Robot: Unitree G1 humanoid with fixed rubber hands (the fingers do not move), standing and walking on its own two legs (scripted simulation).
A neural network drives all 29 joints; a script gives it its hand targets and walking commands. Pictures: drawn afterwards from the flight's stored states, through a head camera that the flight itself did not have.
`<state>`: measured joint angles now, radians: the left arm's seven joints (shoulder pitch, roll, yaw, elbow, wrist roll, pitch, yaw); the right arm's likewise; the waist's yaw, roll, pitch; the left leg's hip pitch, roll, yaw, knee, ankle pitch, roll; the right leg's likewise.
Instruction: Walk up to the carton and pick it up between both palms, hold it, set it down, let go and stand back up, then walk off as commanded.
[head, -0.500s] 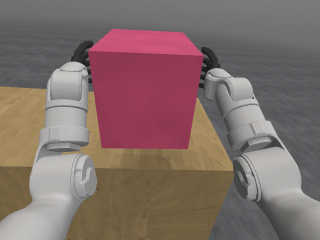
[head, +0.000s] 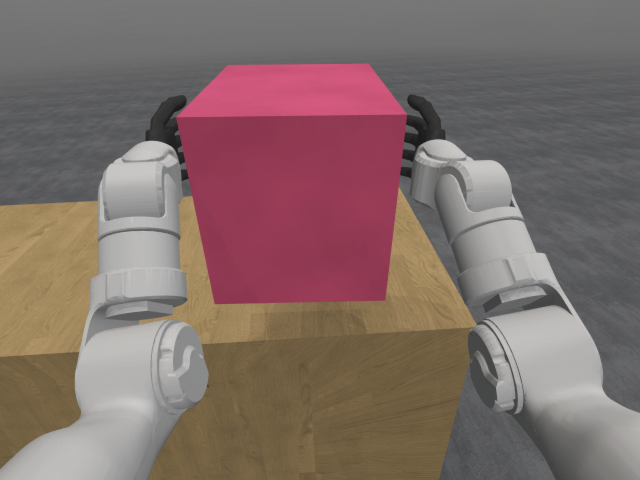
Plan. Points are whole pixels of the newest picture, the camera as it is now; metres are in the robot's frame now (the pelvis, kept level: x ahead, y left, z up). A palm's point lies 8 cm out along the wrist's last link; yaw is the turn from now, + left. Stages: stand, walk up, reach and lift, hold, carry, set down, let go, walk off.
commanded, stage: hold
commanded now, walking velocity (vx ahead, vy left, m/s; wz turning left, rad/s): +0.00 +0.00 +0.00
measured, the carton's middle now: (299, 171) +0.43 +0.00 +0.28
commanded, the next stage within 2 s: none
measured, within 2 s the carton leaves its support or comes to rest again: neither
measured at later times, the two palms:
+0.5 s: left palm (182, 154) +0.39 +0.14 +0.32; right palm (428, 158) +0.38 -0.16 +0.30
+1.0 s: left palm (164, 154) +0.37 +0.15 +0.33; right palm (429, 157) +0.35 -0.15 +0.32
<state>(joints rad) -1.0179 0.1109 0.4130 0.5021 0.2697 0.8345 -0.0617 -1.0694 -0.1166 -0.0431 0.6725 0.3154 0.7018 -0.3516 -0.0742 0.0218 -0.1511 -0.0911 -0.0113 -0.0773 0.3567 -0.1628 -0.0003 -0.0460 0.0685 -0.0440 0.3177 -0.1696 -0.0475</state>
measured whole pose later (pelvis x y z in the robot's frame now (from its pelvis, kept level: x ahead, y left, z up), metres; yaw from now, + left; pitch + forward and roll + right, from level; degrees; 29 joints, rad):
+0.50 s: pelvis +0.01 +0.00 +0.00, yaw +0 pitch -5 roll +0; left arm -1.06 0.15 0.25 0.57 0.25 0.84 -0.01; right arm -1.15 -0.15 -0.10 0.88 0.31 0.64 -0.26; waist -0.10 -0.01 -0.14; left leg -0.10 -0.01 -0.08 0.36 -0.17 -0.01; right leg -0.05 0.07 -0.04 0.32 -0.18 -0.05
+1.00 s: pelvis +0.00 -0.01 +0.00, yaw +0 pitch -5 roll +0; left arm -0.98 0.15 0.35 0.41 0.25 0.88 -0.07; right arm -1.04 -0.12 0.03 0.61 0.32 0.72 -0.36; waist -0.10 0.00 -0.17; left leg -0.10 0.00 -0.08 0.36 -0.17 -0.03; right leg -0.05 0.08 -0.04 0.32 -0.17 -0.05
